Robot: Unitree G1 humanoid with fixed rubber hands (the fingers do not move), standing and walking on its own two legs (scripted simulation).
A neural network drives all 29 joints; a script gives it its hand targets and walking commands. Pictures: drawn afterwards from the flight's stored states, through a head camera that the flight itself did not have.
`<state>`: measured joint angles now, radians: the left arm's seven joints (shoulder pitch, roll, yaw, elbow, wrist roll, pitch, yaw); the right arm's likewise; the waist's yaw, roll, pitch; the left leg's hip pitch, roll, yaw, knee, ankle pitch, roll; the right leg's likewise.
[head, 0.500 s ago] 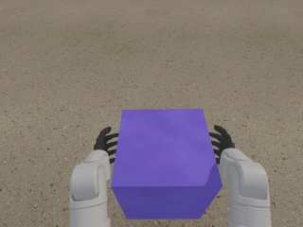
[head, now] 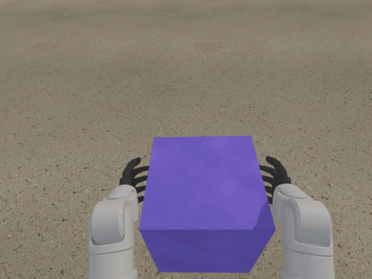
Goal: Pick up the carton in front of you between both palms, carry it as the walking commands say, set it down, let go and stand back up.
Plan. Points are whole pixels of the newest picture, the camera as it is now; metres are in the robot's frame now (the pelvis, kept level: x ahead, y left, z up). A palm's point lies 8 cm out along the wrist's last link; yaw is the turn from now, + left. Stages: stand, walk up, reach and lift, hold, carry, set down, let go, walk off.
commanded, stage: carry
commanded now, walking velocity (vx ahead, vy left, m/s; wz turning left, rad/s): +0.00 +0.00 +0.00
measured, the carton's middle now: (202, 207) +0.28 +0.00 +0.01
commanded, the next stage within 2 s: hold in 1.68 s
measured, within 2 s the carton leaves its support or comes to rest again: neither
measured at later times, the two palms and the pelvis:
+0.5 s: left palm (125, 205) +0.24 +0.15 +0.09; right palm (282, 203) +0.25 -0.15 +0.09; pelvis -0.02 +0.00 +0.00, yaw +1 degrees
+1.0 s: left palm (125, 230) +0.21 +0.15 +0.05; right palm (282, 230) +0.21 -0.15 +0.05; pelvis -0.06 +0.00 +0.00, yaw +0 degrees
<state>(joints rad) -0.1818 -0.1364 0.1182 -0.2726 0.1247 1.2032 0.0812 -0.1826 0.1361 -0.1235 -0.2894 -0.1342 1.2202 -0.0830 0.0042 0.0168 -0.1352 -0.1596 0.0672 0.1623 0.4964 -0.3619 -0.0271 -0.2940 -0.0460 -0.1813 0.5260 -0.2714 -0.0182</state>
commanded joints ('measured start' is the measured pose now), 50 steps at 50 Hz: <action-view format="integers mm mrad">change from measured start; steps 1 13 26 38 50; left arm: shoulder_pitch -446 -422 -433 -443 -418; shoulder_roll -927 -909 -906 -899 -830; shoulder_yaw -720 -720 -721 -690 -546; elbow -68 -64 -40 78 250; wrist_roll -422 -414 -405 -332 -187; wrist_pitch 6 11 8 -129 -336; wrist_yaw -252 -255 -258 -269 -269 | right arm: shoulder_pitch -448 -423 -437 -445 -423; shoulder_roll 909 892 895 893 826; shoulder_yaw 723 718 727 696 553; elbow -58 -57 -38 86 258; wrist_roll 427 417 415 338 192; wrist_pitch -3 -1 -5 -144 -352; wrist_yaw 259 259 263 274 270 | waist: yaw -1 -3 -5 -2 -3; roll -13 -11 -17 -18 -19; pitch -273 -239 -173 -130 -139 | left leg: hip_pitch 86 82 12 -41 -68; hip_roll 86 100 103 99 99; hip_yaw -54 -58 -74 -87 -92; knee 9 3 -45 -97 -99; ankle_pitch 680 667 360 171 134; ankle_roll -5 5 27 41 45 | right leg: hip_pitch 183 163 120 93 79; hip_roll -122 -115 -123 -120 -119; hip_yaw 96 94 118 131 131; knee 37 25 -32 -92 -100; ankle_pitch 769 661 410 258 213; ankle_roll -9 -4 -14 -15 -11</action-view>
